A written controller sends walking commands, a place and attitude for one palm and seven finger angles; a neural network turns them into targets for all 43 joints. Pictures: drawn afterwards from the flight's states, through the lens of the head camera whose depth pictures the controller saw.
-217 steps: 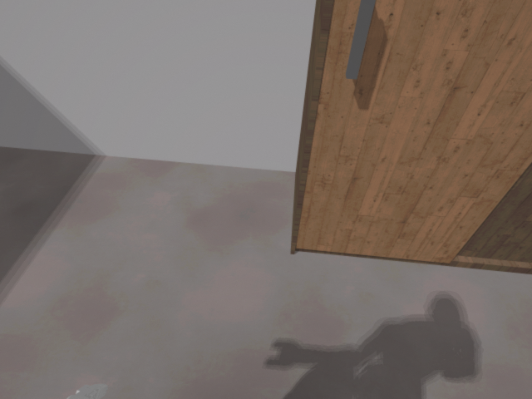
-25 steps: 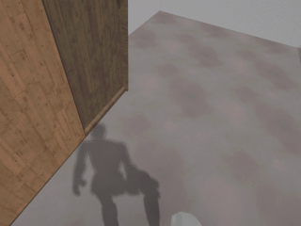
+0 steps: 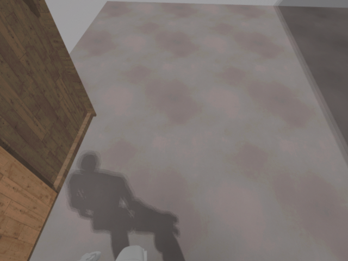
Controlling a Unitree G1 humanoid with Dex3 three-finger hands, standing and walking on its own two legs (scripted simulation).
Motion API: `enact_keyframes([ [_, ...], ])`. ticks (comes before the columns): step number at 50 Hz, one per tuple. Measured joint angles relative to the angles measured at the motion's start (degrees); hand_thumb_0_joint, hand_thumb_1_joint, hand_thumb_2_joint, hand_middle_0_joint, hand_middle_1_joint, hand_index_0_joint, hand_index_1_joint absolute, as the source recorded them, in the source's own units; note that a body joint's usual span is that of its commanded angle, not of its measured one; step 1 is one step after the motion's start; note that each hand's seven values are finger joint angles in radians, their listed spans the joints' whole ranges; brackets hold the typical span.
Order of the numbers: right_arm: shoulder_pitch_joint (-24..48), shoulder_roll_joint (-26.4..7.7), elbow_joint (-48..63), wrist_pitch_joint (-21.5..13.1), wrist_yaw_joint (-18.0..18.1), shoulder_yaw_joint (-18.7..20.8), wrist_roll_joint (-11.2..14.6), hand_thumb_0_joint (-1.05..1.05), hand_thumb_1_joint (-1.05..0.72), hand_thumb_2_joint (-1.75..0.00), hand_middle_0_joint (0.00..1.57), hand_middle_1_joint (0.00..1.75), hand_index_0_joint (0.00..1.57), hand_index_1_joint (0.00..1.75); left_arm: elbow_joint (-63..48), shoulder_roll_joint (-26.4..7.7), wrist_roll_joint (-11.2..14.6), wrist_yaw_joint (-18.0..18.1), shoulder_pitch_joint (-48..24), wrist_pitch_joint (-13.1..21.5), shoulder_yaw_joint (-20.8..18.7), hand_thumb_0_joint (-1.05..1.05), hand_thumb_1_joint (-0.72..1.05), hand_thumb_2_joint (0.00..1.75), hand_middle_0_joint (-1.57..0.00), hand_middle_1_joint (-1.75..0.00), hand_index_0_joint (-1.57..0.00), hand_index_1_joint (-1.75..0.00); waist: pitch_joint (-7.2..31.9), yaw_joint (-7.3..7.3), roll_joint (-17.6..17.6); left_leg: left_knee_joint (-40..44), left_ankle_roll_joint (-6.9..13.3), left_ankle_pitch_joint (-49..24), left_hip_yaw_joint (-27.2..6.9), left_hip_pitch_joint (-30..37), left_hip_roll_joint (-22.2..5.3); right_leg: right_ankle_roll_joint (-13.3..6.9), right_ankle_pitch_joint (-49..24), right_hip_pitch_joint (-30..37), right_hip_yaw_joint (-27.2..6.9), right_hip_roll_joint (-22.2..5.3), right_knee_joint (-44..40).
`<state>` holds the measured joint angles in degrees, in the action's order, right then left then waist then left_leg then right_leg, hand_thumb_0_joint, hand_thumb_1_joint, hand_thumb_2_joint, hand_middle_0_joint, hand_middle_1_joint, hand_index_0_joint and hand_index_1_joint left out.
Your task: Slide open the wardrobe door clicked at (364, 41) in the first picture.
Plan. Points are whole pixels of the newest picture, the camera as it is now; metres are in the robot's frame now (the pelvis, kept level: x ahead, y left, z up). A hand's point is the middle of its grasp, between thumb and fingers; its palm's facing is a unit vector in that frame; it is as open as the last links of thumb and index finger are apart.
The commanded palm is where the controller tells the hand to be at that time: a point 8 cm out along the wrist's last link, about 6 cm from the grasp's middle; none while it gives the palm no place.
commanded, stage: turn to face it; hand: left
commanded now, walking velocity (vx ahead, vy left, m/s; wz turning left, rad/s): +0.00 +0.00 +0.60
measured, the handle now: out of the picture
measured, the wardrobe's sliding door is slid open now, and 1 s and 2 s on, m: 0.00 0.00 0.00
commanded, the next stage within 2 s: none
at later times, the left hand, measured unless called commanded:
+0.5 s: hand out of the picture +0.03 +0.27 -0.17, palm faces +0.25 -0.94 -0.22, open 7.4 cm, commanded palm none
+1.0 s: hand out of the picture -0.06 +0.19 -0.14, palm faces +0.52 -0.81 -0.28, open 7.4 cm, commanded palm none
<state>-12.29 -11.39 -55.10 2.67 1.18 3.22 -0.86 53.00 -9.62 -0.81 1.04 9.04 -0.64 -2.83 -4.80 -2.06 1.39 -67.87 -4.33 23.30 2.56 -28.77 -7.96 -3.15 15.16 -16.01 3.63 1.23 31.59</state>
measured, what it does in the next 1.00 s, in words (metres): steps on the spot, turning left: left foot, then right foot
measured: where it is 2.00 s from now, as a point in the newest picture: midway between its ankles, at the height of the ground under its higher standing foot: outside the picture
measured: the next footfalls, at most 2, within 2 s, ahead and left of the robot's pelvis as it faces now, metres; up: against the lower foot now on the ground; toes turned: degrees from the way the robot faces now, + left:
left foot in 0.20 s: +0.08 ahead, +0.14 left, +0.00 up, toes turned +12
right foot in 0.78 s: +0.05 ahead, -0.11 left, +0.00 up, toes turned +22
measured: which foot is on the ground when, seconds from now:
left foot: up 0.00-0.18, down 0.20-0.78, up 0.80-1.00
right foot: down 0.00-0.22, up 0.24-0.76, down 0.78-1.00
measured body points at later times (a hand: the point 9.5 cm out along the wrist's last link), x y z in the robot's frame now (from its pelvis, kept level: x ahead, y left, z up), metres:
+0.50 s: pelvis +0.01 +0.05 +0.01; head +0.04 +0.09 +0.46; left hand +0.02 +0.32 -0.15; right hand +0.09 -0.18 -0.12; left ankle +0.04 +0.13 -0.73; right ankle +0.01 -0.14 -0.65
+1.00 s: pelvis -0.03 -0.03 +0.01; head -0.01 -0.04 +0.46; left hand -0.08 +0.23 -0.11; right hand +0.14 -0.24 -0.14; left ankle -0.10 +0.10 -0.64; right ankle +0.02 -0.12 -0.73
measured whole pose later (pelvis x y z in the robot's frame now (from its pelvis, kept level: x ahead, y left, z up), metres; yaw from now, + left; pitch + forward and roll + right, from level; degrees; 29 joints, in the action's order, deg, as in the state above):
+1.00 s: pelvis -0.03 -0.03 +0.01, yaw +32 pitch -1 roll +1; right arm -14.9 -15.7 -54.0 5.2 -1.6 6.2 -1.5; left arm 52.0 -10.4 -0.7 1.6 12.3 -1.3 -1.9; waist -1.5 -2.3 2.1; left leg -67.5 -4.7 17.8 -0.7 -31.6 -1.0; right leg -0.2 15.5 -10.1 8.4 -4.9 26.9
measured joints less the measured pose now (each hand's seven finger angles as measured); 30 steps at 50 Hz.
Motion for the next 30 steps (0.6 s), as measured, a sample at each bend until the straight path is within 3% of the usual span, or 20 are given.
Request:
enact_keyframes([
  [4, 1.0, -0.3, 0.4, -0.8, 0.0, -0.3, 0.2, 0.0, -0.91, -0.9, 0.2, 0.3, 0.19, 0.3, 1.8, 0.1, -0.4, 0.3, 1.1, 0.1, 0.4, 0.0, 0.91, 0.89, -0.2, -0.3, -0.2, -0.3, 2.5, -0.18, 0.2, 10.0, 0.6, -2.7, -1.2, 1.1, 1.0, 0.7, -0.3, 2.5, 0.5, 0.0, -2.7],
  [9, -0.5, 0.6, -1.3, -0.8, -0.5, -1.0, 0.4, 0.0, -0.91, -0.9, 0.19, 0.3, 0.19, 0.3, 2.2, -0.1, -0.4, 0.2, 1.3, 0.4, 0.7, 0.0, 0.91, 0.89, -0.2, -0.3, -0.2, -0.3, 4.1, 0.81, -0.7, 26.2, 1.1, -5.1, 1.0, 8.3, 3.0, 2.3, 2.6, 4.4, 3.8, -1.0, -0.8],
  [11, -1.1, 1.5, -1.9, -0.9, -0.8, -1.2, 0.2, 0.0, -0.91, -0.9, 0.19, 0.3, 0.19, 0.3, 2.2, -0.7, -0.1, 0.3, 1.4, 0.0, 0.4, 0.0, 0.91, 0.89, -0.2, -0.3, -0.2, -0.3, 4.2, 1.14, -2.5, 29.8, 4.5, -5.7, 1.9, 10.3, 4.5, 3.4, 4.8, 3.8, 4.9, -2.7, 2.5],
  [13, -1.1, 2.6, -1.8, -0.9, -1.2, -1.7, -0.1, 0.0, -0.91, -0.9, 0.2, 0.3, 0.19, 0.3, 2.1, -1.4, 0.2, 0.5, 1.8, -0.7, -0.1, 0.0, 0.91, 0.89, -0.2, -0.3, -0.2, -0.3, 3.9, 1.99, -4.2, 29.6, 6.9, -4.9, 2.3, 10.0, 5.8, 4.8, 10.1, 0.9, 3.7, -3.7, 9.5],
  [15, -0.9, 2.9, -1.2, -1.2, -0.7, -1.7, -0.4, 0.0, -0.91, -0.9, 0.2, 0.3, 0.2, 0.3, 2.6, -1.8, 0.1, 0.6, 2.1, -1.6, -0.4, 0.0, 0.91, 0.89, -0.2, -0.3, -0.2, -0.3, 3.3, 1.89, -4.1, 31.5, 7.7, -6.1, 2.1, 10.2, 6.2, 5.4, 13.3, -3.1, 1.8, -3.5, 19.4],
  [19, -1.0, 2.3, -0.2, -1.7, -0.4, -1.5, -0.4, 0.0, -0.92, -0.9, 0.2, 0.3, 0.2, 0.3, 3.1, -2.4, -0.1, 0.0, 2.1, -2.1, -1.1, 0.0, 0.91, 0.89, -0.2, -0.29, -0.2, -0.3, 1.7, 1.4, -2.7, 37.6, 8.5, -10.5, 0.4, 10.9, 7.3, 6.5, 9.8, -8.6, -1.2, -3.9, 29.8],
  [30, -2.7, 0.7, -0.1, -0.8, -0.9, 0.0, -0.2, 0.0, -0.91, -0.9, 0.2, 0.3, 0.2, 0.3, 1.8, -4.4, 0.2, 0.1, -0.5, -2.7, -2.2, 0.01, 0.91, 0.89, -0.2, -0.29, -0.2, -0.3, 1.5, -0.04, -1.2, 42.8, 8.1, -16.5, -6.0, 9.5, 10.4, 8.4, 8.0, -7.9, -4.6, -4.1, 23.0],
])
